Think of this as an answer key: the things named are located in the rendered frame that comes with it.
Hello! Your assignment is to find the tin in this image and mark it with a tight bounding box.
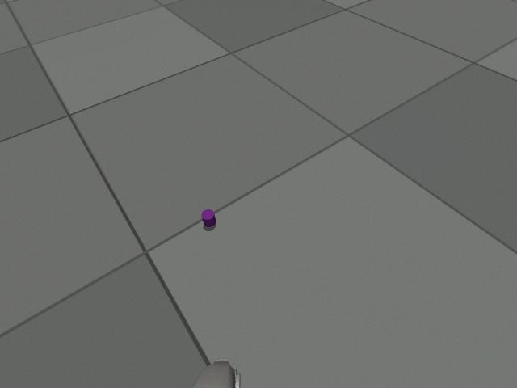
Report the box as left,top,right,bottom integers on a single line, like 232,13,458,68
201,209,216,227

